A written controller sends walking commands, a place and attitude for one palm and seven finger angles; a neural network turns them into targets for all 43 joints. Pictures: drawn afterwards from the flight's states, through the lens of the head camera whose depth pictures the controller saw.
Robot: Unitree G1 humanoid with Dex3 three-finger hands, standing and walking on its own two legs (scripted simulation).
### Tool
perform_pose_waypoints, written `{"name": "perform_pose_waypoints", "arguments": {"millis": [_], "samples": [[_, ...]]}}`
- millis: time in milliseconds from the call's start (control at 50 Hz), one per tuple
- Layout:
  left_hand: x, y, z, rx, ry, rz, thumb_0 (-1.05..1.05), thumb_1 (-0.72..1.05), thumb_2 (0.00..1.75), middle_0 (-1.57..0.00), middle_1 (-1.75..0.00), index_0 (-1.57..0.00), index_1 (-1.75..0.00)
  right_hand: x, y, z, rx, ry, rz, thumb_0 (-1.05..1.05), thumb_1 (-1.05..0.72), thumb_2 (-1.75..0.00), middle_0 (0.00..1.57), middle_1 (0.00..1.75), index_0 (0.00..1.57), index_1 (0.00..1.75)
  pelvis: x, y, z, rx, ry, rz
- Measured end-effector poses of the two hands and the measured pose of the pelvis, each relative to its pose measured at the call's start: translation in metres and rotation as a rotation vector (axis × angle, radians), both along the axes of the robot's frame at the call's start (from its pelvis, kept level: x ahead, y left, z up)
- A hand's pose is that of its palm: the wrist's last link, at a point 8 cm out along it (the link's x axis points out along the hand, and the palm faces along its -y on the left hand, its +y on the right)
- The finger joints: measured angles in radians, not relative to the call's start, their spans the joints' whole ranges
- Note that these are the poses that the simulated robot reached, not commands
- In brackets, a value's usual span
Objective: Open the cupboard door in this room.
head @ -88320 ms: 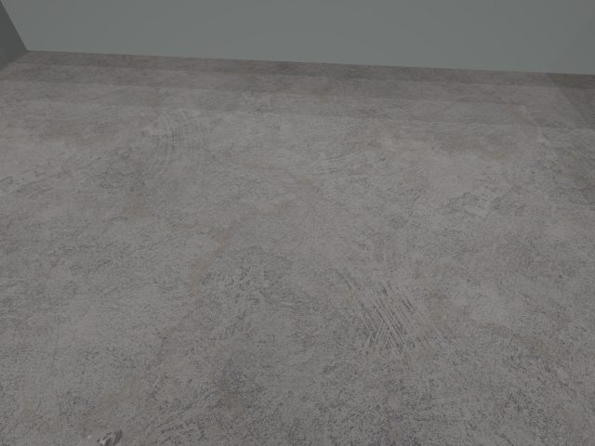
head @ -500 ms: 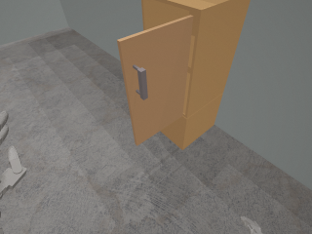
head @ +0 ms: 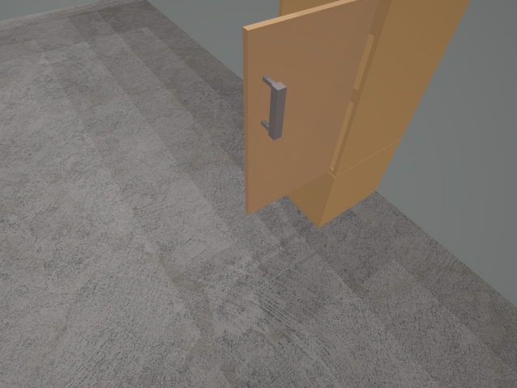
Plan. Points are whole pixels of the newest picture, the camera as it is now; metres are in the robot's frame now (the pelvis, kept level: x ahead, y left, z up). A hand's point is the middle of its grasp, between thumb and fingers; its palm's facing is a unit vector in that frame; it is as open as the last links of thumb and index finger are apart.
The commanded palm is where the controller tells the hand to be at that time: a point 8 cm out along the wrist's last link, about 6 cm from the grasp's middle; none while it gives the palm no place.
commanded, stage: let the arm hang, fingers relaxed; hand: left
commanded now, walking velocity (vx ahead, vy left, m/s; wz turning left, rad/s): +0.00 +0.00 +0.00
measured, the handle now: (271, 108) +0.67 +0.03 +0.04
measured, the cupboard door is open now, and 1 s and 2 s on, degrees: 89 89 89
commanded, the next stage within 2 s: look to check the result in 0.68 s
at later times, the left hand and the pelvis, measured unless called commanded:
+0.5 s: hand out of the picture +0.05 +0.23 -0.16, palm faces -0.01 -0.96 -0.27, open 7.4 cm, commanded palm none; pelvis +0.00 +0.02 +0.01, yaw -1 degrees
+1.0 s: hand out of the picture +0.08 +0.25 -0.15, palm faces -0.03 -0.94 -0.33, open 7.4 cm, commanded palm none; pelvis +0.01 +0.02 +0.01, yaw -1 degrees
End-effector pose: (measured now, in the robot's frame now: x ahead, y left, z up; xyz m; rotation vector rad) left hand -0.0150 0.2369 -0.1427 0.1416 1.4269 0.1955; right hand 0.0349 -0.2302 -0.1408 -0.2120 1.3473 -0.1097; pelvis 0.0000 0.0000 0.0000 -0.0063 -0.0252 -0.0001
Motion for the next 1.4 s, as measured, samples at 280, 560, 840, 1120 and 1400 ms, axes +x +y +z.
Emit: {"name": "perform_pose_waypoints", "arguments": {"millis": [280,560,840,1120,1400], "samples": [[-0.013,0.036,0.012,0.044,0.058,-0.023,0.00,0.91,0.90,-0.20,-0.30,-0.20,-0.30,-0.046,0.014,-0.002,0.006,0.092,-0.057,0.00,-0.91,-0.90,0.20,0.30,0.20,0.30,-0.005,0.021,0.005,0.008,0.001,-0.012],[0.072,0.044,0.019,0.062,-0.156,-0.103,0.00,0.90,0.90,-0.20,-0.30,-0.20,-0.30,-0.008,0.007,0.002,-0.004,-0.032,-0.055,0.00,-0.90,-0.90,0.20,0.30,0.20,0.30,-0.002,0.025,0.006,0.011,-0.006,-0.020],[0.087,0.056,0.026,0.096,-0.150,-0.122,0.00,0.90,0.90,-0.20,-0.30,-0.20,-0.30,0.020,-0.023,0.013,-0.062,-0.062,-0.036,0.00,-0.90,-0.90,0.20,0.30,0.20,0.30,0.008,0.020,0.009,0.011,0.001,-0.023],[0.094,0.061,0.032,0.126,-0.137,-0.120,0.00,0.90,0.90,-0.20,-0.30,-0.20,-0.30,0.045,-0.041,0.019,-0.087,-0.081,-0.013,0.00,-0.90,-0.90,0.20,0.30,0.20,0.30,0.018,0.013,0.010,0.011,0.003,-0.020],[0.115,0.052,0.034,0.124,-0.167,-0.131,0.00,0.90,0.90,-0.20,-0.30,-0.20,-0.30,0.058,-0.045,0.018,-0.079,-0.092,-0.009,0.00,-0.90,-0.90,0.20,0.30,0.20,0.30,0.028,0.007,0.011,0.013,0.008,-0.020]]}}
